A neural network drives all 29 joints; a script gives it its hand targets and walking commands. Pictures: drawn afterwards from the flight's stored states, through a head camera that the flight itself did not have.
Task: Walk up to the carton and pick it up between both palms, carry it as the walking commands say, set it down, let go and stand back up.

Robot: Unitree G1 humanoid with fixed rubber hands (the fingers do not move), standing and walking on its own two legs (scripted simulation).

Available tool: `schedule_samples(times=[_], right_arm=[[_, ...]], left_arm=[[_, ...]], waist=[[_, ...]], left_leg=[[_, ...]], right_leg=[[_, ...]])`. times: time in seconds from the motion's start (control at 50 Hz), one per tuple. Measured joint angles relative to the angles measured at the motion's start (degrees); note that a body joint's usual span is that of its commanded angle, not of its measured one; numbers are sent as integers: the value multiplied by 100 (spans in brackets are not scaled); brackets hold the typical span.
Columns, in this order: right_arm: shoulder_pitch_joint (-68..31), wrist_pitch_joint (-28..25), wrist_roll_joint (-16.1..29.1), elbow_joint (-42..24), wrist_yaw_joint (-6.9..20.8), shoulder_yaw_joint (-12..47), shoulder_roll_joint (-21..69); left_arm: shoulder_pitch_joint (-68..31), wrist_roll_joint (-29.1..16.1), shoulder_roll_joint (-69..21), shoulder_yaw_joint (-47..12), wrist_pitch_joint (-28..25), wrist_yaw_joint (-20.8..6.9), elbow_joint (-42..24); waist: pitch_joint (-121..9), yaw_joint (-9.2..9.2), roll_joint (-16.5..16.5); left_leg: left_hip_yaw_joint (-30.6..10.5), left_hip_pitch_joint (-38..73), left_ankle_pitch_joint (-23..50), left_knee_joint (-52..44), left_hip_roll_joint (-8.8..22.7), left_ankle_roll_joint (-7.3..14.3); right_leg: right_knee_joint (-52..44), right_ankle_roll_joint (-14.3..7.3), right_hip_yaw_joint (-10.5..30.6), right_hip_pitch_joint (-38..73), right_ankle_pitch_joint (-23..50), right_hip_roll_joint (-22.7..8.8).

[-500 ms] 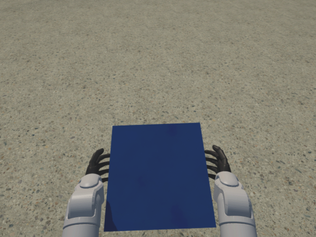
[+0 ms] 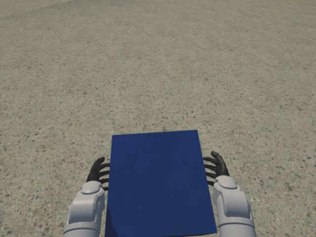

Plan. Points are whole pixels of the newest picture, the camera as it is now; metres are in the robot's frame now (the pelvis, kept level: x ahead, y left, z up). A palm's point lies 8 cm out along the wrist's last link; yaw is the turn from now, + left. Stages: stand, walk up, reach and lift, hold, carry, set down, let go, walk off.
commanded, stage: hold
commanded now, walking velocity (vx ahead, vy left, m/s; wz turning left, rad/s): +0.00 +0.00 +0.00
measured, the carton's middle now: (158, 187) +0.31 +0.00 -0.06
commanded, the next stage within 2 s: set down in 0.24 s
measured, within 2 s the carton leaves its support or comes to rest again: neither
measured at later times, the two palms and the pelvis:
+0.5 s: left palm (102, 175) +0.29 +0.15 +0.03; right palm (227, 183) +0.28 -0.17 +0.02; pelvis +0.00 -0.01 +0.01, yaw +0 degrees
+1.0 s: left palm (107, 175) +0.34 +0.15 -0.04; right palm (215, 173) +0.35 -0.17 -0.03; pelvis +0.06 +0.00 +0.01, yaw +0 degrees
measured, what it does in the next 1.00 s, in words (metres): shifts its weight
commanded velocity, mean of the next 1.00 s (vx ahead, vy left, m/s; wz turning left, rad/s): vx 0.00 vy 0.00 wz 0.00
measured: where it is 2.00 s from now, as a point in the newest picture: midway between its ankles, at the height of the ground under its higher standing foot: outside the picture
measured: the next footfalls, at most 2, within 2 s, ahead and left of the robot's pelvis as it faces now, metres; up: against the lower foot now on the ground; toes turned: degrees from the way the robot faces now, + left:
none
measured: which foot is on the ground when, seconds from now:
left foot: down 0.00-1.00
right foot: down 0.00-1.00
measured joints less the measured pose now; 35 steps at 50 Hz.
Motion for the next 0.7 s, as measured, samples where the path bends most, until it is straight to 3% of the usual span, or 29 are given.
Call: schedule_samples(times=[0.08, 0.18, 0.3, 0.34, 0.38, 0.44, 0.54, 0.62, 0.7], right_arm=[[4, 262, -1, 70, -147, 2, -2], [4, 112, -11, 81, -175, -1, -2], [-54, -8, -92, 582, -176, -245, -2], [-175, -36, -134, 878, -177, -419, -2], [-252, -107, -202, 996, -194, -510, -1], [-263, -355, -207, 995, -252, -514, -4], [-436, -767, -257, 1401, -252, -664, -5], [-551, -1056, -297, 1608, -251, -746, -4], [-540, -1116, -312, 1636, -236, -759, -4]], left_arm=[[224, -12, 19, -207, 195, 50, -13], [-25, 84, 0, -185, 323, 103, -45], [-625, 446, -61, 238, 309, -324, 739], [-937, 548, -61, 563, 163, -564, 1316], [-1128, 618, -65, 702, -44, -623, 1671], [-1104, 609, -66, 662, -365, -628, 1707], [-1255, 592, -64, 899, -802, -626, 2108], [-1357, 710, -58, 984, -1081, -651, 2268], [-1296, 716, -57, 1082, -1236, -786, 2359]], waist=[[-191, 0, 2], [-307, -22, 2], [-281, -26, 54], [-180, -26, 63], [-13, -25, 65], [218, -23, 114], [232, -25, 143], [305, -29, 138], [345, -32, 150]], left_leg=[[2, 363, 49, -241, 0, 0], [2, 607, 42, -300, 1, 9], [2, 697, 67, -388, 0, 31], [2, 712, -88, -389, -5, 63], [-1, 716, -168, -388, -13, 80], [-10, 736, 279, -406, 9, 69], [-10, 785, -137, -407, 0, 67], [-17, 783, 110, -399, -8, 47], [-17, 780, -90, -399, -2, 44]], right_leg=[[-247, 0, -2, 366, 52, 18], [-314, 0, -2, 612, 56, 24], [-417, 0, 29, 705, 107, 53], [-401, 0, 124, 704, -13, 110], [-398, 0, 193, 704, -33, 144], [-365, -6, 227, 707, 238, 186], [-233, -9, 251, 700, -300, 190], [-214, -25, 274, 684, 35, 195], [-212, -26, 274, 681, -192, 204]])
